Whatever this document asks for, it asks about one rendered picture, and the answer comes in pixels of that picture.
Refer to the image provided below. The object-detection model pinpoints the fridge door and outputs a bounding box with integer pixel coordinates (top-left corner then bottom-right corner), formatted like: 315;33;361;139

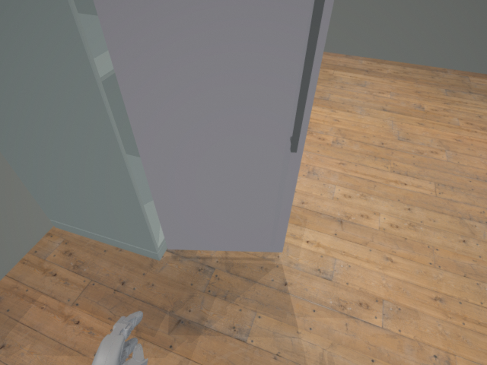
94;0;334;252

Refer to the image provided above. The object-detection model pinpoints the robot left hand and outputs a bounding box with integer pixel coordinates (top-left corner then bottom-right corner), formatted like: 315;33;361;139
91;311;148;365

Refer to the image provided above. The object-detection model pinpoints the handle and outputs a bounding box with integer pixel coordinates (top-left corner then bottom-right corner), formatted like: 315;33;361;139
290;0;325;153

